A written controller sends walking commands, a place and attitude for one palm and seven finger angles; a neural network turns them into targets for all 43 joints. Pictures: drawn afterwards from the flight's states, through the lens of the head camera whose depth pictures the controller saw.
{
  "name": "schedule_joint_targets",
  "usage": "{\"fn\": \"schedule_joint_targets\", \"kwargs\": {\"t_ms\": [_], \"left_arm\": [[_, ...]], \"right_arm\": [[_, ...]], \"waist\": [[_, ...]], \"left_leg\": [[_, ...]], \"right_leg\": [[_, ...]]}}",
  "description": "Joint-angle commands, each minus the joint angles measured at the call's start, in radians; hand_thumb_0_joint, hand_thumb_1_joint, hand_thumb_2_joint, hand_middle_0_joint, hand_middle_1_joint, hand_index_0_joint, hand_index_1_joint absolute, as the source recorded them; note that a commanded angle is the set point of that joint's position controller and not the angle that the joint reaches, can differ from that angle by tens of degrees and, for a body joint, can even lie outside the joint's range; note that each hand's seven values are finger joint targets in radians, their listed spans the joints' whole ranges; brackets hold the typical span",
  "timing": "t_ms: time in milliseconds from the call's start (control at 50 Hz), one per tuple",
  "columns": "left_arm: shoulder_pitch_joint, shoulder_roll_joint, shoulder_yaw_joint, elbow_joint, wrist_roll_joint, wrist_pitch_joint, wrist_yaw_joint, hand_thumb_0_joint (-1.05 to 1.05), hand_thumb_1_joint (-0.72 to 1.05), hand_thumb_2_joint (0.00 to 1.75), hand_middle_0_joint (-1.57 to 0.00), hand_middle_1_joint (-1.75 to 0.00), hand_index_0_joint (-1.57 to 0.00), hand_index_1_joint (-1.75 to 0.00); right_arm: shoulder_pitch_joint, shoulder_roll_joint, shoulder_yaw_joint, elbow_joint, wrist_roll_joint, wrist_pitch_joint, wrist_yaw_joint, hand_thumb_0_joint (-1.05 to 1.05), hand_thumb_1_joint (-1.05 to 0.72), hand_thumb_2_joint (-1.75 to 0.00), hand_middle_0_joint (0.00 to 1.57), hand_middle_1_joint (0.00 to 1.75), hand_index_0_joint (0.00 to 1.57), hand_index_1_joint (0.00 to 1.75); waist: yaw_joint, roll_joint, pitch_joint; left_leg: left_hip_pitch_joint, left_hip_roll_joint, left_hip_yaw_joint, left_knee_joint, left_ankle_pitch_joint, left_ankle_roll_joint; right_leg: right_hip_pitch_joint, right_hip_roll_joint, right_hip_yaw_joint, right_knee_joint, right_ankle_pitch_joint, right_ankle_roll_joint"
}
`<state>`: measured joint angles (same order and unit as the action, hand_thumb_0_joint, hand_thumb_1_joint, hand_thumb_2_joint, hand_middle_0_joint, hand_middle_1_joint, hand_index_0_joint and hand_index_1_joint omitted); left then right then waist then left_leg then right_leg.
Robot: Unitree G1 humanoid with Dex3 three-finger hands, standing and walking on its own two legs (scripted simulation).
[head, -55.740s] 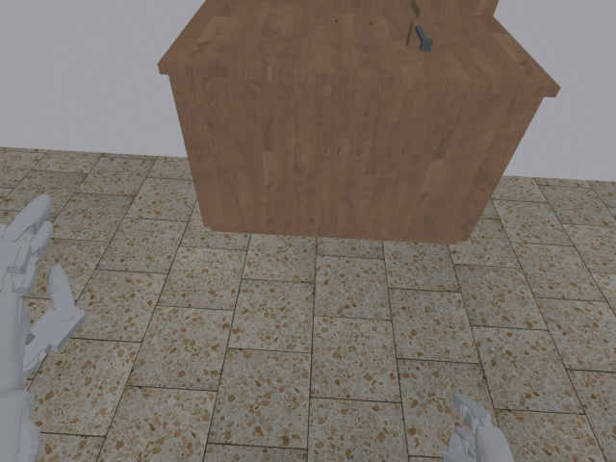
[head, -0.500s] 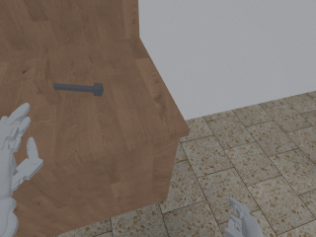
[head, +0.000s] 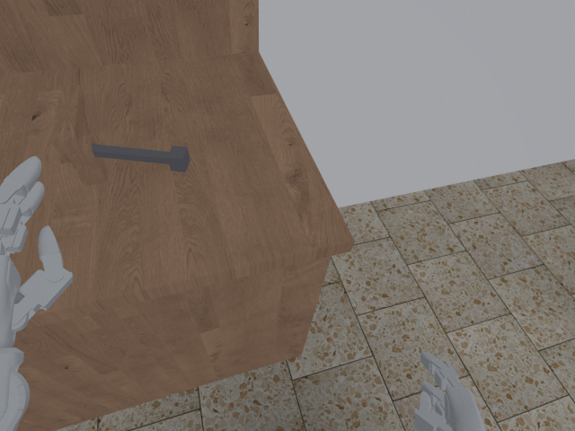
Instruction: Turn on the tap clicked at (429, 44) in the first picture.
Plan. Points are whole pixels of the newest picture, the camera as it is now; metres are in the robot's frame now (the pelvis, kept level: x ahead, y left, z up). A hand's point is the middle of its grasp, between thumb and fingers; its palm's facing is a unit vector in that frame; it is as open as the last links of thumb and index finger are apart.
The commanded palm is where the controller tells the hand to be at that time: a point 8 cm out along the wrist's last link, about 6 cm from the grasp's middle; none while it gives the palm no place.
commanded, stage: look again from close up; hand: left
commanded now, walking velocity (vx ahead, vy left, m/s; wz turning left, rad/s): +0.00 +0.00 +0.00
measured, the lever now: (179, 159) +0.48 +0.22 +0.09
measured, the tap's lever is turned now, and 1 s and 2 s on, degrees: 68 68 68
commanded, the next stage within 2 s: come to a stop and stand still in 0.14 s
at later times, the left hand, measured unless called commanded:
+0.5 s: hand out of the picture +0.23 +0.30 +0.20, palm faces +0.52 -0.77 -0.37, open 7.4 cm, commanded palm +0.15 +0.29 +0.18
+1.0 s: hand (72, 309) +0.19 +0.22 +0.17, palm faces +0.41 -0.86 -0.31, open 7.4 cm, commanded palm +0.13 +0.26 +0.18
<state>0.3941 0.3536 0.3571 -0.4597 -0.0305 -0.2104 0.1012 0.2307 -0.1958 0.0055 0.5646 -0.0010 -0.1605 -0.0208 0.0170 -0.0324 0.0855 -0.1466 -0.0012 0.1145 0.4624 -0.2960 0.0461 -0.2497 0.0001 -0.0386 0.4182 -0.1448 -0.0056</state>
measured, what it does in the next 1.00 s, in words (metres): stands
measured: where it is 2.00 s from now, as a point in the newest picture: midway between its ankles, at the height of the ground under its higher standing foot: outside the picture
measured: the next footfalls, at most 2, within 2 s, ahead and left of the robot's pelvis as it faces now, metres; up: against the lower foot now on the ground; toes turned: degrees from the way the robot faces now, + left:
none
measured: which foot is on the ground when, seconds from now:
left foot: down 0.00-1.00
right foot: down 0.00-1.00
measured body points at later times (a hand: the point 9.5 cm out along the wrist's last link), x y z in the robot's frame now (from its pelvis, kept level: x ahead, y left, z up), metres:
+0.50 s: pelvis -0.01 +0.01 +0.00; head +0.02 +0.04 +0.44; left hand +0.20 +0.34 +0.22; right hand +0.18 -0.19 -0.07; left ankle -0.03 +0.08 -0.74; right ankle +0.05 -0.12 -0.74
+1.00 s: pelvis -0.03 -0.02 +0.00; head -0.03 -0.01 +0.45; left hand +0.16 +0.26 +0.19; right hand +0.13 -0.27 -0.07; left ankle -0.03 +0.08 -0.74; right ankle +0.04 -0.12 -0.74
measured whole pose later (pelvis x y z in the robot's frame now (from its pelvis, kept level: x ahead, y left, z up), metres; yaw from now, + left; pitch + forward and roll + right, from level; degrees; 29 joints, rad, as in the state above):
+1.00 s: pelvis -0.03 -0.02 +0.00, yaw -1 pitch -2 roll -1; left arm 0.37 0.31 0.33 -0.41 -0.02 -0.23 0.11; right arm 0.26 -0.25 0.00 0.59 0.00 -0.17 -0.04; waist 0.04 -0.01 0.03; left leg -0.19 0.02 0.09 0.49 -0.26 0.03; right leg -0.26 0.03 -0.05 0.41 -0.12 -0.04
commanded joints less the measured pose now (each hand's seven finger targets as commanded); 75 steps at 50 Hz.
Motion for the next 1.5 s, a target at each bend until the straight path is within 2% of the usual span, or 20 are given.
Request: {"fn": "schedule_joint_targets", "kwargs": {"t_ms": [0,360,380,400,420,440,460,500,540,580,620,640,740,860,920,1020,1140,1280,1380,1480], "left_arm": [[-0.018,0.156,0.114,-0.212,-0.011,-0.068,0.017,0.00,0.90,0.90,-0.20,-0.30,-0.20,-0.30],[-0.103,0.145,0.086,-0.249,-0.008,-0.049,0.025,0.00,0.90,0.90,-0.20,-0.30,-0.20,-0.30],[-1.168,0.935,0.649,-0.494,0.193,-0.151,0.025,0.00,0.90,0.90,-0.20,-0.30,-0.20,-0.30],[-0.546,0.293,0.247,0.150,0.049,-0.108,-0.033,0.00,0.90,0.90,-0.20,-0.30,-0.20,-0.30],[-0.283,0.232,0.161,-0.009,0.011,-0.104,-0.028,0.00,0.90,0.90,-0.20,-0.30,-0.20,-0.30],[-0.175,0.091,0.069,0.041,-0.012,-0.076,-0.026,0.00,0.90,0.90,-0.20,-0.30,-0.20,-0.30],[-0.219,0.128,0.055,-0.089,-0.010,-0.087,-0.031,0.00,0.90,0.90,-0.20,-0.30,-0.20,-0.30],[-0.101,0.078,0.004,-0.155,-0.015,-0.085,-0.035,0.00,0.90,0.90,-0.20,-0.30,-0.20,-0.30],[-0.001,0.081,0.011,-0.147,-0.022,-0.069,-0.022,0.00,0.90,0.90,-0.20,-0.30,-0.20,-0.30],[-0.011,0.147,0.077,-0.125,-0.021,-0.064,-0.004,0.00,0.90,0.90,-0.20,-0.30,-0.20,-0.30],[-0.058,0.195,0.147,-0.090,-0.031,-0.067,0.008,0.00,0.90,0.90,-0.20,-0.30,-0.20,-0.30],[-0.082,0.262,0.210,-0.108,-0.031,-0.068,0.018,0.00,0.90,0.90,-0.20,-0.30,-0.20,-0.30],[-0.170,0.223,0.166,-0.202,-0.026,-0.087,0.013,0.00,0.90,0.90,-0.20,-0.30,-0.20,-0.30],[-0.159,0.128,0.042,-0.173,0.003,-0.082,0.014,0.00,0.90,0.90,-0.20,-0.30,-0.20,-0.30],[-0.128,0.126,0.045,-0.121,0.009,-0.070,0.019,0.00,0.90,0.90,-0.20,-0.30,-0.20,-0.30],[-0.100,0.154,0.085,-0.081,0.005,-0.066,0.018,0.00,0.90,0.90,-0.20,-0.30,-0.20,-0.30],[-0.105,0.190,0.117,-0.225,0.004,-0.081,0.015,0.00,0.90,0.90,-0.20,-0.30,-0.20,-0.30],[-0.059,0.154,0.097,-0.204,-0.004,-0.076,0.016,0.00,0.90,0.90,-0.20,-0.30,-0.20,-0.30],[-0.047,0.132,0.082,-0.172,-0.009,-0.061,0.012,0.00,0.90,0.90,-0.20,-0.30,-0.20,-0.30],[-0.080,0.156,0.095,-0.241,-0.008,-0.060,0.014,0.00,0.90,0.90,-0.20,-0.30,-0.20,-0.30]], "right_arm": [[-0.078,-0.131,-0.053,-0.154,0.008,-0.052,-0.002,0.00,-0.90,-0.90,0.20,0.30,0.20,0.30],[-0.111,-0.126,-0.046,-0.157,0.008,-0.009,-0.010,0.00,-0.90,-0.90,0.20,0.30,0.20,0.30],[0.022,-0.153,-0.033,-0.123,-0.069,-0.067,0.001,0.00,-0.90,-0.90,0.20,0.30,0.20,0.30],[-0.070,-0.021,-0.012,-0.055,-0.018,-0.074,0.010,0.00,-0.90,-0.90,0.20,0.30,0.20,0.30],[-0.039,-0.085,-0.045,-0.129,-0.001,-0.075,0.009,0.00,-0.90,-0.90,0.20,0.30,0.20,0.30],[-0.055,-0.100,-0.054,-0.145,0.019,-0.082,0.022,0.00,-0.90,-0.90,0.20,0.30,0.20,0.30],[-0.035,-0.125,-0.069,-0.151,0.011,-0.074,0.035,0.00,-0.90,-0.90,0.20,0.30,0.20,0.30],[-0.064,-0.123,-0.062,-0.165,0.008,-0.060,0.065,0.00,-0.90,-0.90,0.20,0.30,0.20,0.30],[-0.083,-0.120,-0.051,-0.175,0.022,-0.052,0.067,0.00,-0.90,-0.90,0.20,0.30,0.20,0.30],[-0.086,-0.136,-0.045,-0.184,0.020,-0.037,0.049,0.00,-0.90,-0.90,0.20,0.30,0.20,0.30],[-0.099,-0.134,-0.046,-0.181,0.021,-0.032,0.019,0.00,-0.90,-0.90,0.20,0.30,0.20,0.30],[-0.118,-0.135,-0.046,-0.178,0.022,-0.024,0.003,0.00,-0.90,-0.90,0.20,0.30,0.20,0.30],[-0.129,-0.111,-0.027,-0.175,0.011,-0.033,-0.026,0.00,-0.90,-0.90,0.20,0.30,0.20,0.30],[-0.080,-0.130,-0.031,-0.147,0.006,-0.076,-0.023,0.00,-0.90,-0.90,0.20,0.30,0.20,0.30],[-0.061,-0.139,-0.038,-0.135,0.006,-0.074,-0.021,0.00,-0.90,-0.90,0.20,0.30,0.20,0.30],[-0.068,-0.138,-0.038,-0.139,0.010,-0.056,-0.021,0.00,-0.90,-0.90,0.20,0.30,0.20,0.30],[-0.092,-0.132,-0.035,-0.148,0.003,-0.063,-0.015,0.00,-0.90,-0.90,0.20,0.30,0.20,0.30],[-0.077,-0.133,-0.043,-0.137,0.005,-0.070,-0.003,0.00,-0.90,-0.90,0.20,0.30,0.20,0.30],[-0.079,-0.135,-0.047,-0.133,0.011,-0.045,-0.001,0.00,-0.90,-0.90,0.20,0.30,0.20,0.30],[-0.100,-0.128,-0.046,-0.146,0.010,-0.027,-0.004,0.00,-0.90,-0.90,0.20,0.30,0.20,0.30]], "waist": [[0.009,0.057,-0.222],[0.010,0.133,-0.148],[0.021,0.119,-0.084],[0.034,0.085,-0.243],[0.026,0.150,-0.214],[0.016,0.283,-0.266],[0.009,0.361,-0.289],[0.016,0.308,-0.236],[0.022,0.138,-0.197],[0.017,-0.070,-0.176],[0.006,-0.189,-0.163],[0.007,-0.158,-0.149],[0.010,0.110,-0.103],[0.008,0.053,-0.126],[0.006,-0.006,-0.112],[0.007,-0.013,-0.082],[0.013,0.114,-0.136],[0.010,0.073,-0.208],[0.003,0.047,-0.182],[0.007,0.094,-0.182]], "left_leg": [[-0.025,0.081,-0.088,-0.059,0.356,-0.061],[-0.071,0.104,-0.110,-0.130,0.273,-0.083],[-0.291,0.135,-0.121,0.030,0.384,-0.010],[-0.047,0.076,-0.171,-0.020,0.488,-0.062],[0.073,0.102,-0.115,-0.038,0.631,-0.091],[0.169,0.120,-0.090,-0.045,0.742,-0.104],[0.178,0.153,-0.111,-0.041,0.811,-0.091],[0.134,0.176,-0.111,-0.050,0.751,-0.070],[0.015,0.167,-0.094,-0.055,0.598,-0.052],[-0.137,0.129,-0.111,-0.030,0.379,-0.067],[-0.135,0.078,-0.112,-0.039,0.163,-0.068],[-0.115,0.066,-0.111,-0.049,0.097,-0.060],[-0.124,0.072,-0.107,-0.121,-0.120,-0.009],[-0.093,0.039,-0.071,-0.074,-0.171,-0.004],[-0.079,0.026,-0.074,-0.039,-0.121,-0.011],[-0.117,0.027,-0.105,-0.059,-0.108,-0.013],[-0.116,0.058,-0.120,-0.138,0.005,-0.013],[-0.062,0.075,-0.126,-0.088,0.301,-0.044],[-0.055,0.083,-0.131,-0.085,0.351,-0.066],[-0.044,0.099,-0.137,-0.098,0.404,-0.080]], "right_leg": [[0.195,-0.063,0.065,0.027,0.333,-0.023],[0.184,-0.037,0.025,0.039,0.162,-0.015],[0.159,-0.005,0.043,0.130,0.182,-0.036],[0.049,-0.082,0.073,0.087,0.224,-0.103],[0.088,-0.058,0.133,0.068,0.349,-0.074],[0.064,-0.046,0.077,0.154,0.223,-0.061],[0.007,-0.049,0.039,0.198,0.023,-0.042],[-0.002,-0.035,0.003,0.196,-0.060,-0.032],[0.082,-0.038,-0.003,0.153,0.051,-0.025],[0.188,-0.063,0.032,0.078,0.210,-0.028],[0.147,-0.094,0.089,0.025,0.173,-0.042],[0.099,-0.098,0.108,0.003,0.087,-0.043],[0.035,-0.082,0.149,-0.083,-0.237,-0.030],[0.019,-0.082,0.187,-0.170,-0.359,-0.022],[-0.013,-0.091,0.205,-0.198,-0.371,-0.026],[-0.012,-0.086,0.197,-0.209,-0.388,-0.022],[0.119,-0.044,0.130,-0.104,-0.134,-0.015],[0.218,-0.050,0.078,0.008,0.269,-0.017],[0.200,-0.053,0.069,0.020,0.295,-0.020],[0.200,-0.042,0.040,0.048,0.252,-0.015]]}}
